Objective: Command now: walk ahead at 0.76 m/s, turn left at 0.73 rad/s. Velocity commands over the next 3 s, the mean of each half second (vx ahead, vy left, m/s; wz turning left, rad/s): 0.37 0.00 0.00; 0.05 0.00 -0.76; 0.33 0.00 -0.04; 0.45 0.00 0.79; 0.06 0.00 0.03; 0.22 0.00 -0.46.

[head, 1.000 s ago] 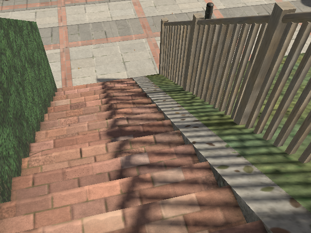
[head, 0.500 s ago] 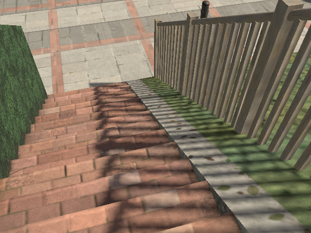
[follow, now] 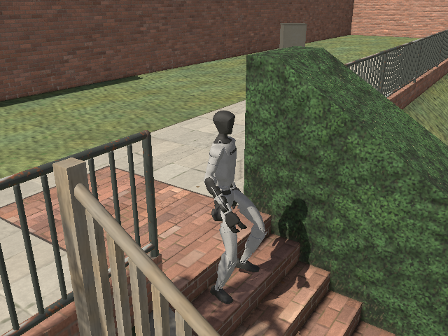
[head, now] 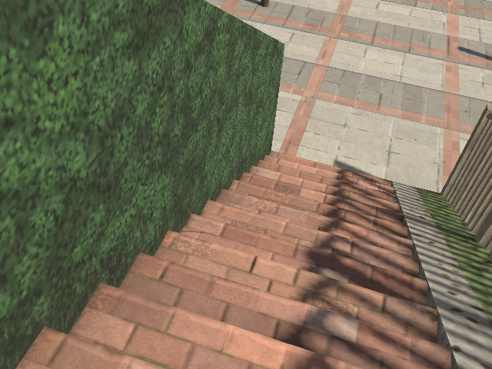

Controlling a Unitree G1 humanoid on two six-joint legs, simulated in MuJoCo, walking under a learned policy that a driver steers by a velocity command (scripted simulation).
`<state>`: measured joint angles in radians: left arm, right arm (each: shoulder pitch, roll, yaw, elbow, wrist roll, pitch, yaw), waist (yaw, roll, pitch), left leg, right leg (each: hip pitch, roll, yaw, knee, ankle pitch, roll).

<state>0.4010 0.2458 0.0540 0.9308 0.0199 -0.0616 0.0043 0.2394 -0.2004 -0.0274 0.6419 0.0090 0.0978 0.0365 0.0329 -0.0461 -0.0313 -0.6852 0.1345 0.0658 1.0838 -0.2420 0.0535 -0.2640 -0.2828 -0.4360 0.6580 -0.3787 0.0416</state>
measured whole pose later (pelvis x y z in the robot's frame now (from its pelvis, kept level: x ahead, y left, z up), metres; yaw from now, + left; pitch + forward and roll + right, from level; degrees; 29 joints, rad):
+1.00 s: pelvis +0.27 +0.06 -0.17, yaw -27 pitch +3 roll -1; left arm 0.43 0.27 -0.04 0.70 0.06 -0.01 -0.05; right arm 0.27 -0.23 -0.03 0.72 -0.07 -0.04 0.07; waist 0.03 -0.05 -0.04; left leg -0.41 0.02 0.04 0.51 -0.17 0.03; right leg -0.83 0.17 0.13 2.02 -0.75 0.08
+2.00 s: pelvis +0.35 +0.02 -0.18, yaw -4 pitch +1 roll +1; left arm 0.21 0.24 -0.06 0.63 0.07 -0.06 -0.03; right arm 0.45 -0.23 -0.02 0.87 -0.08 -0.07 0.07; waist -0.03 -0.01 0.02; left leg -0.31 -0.17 -0.04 0.62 -0.32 0.13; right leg -0.85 -0.09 0.14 1.43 -0.26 0.08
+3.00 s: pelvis +0.57 -0.18 -0.36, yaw -18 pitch +1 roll +4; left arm 0.56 0.22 -0.02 0.95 0.02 -0.09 -0.03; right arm 0.30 -0.20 0.06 0.73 -0.07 0.01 0.04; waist 0.07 -0.01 -0.02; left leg -1.07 0.04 -0.03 1.50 0.03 -0.05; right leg -0.33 0.14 0.17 0.66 -0.32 -0.10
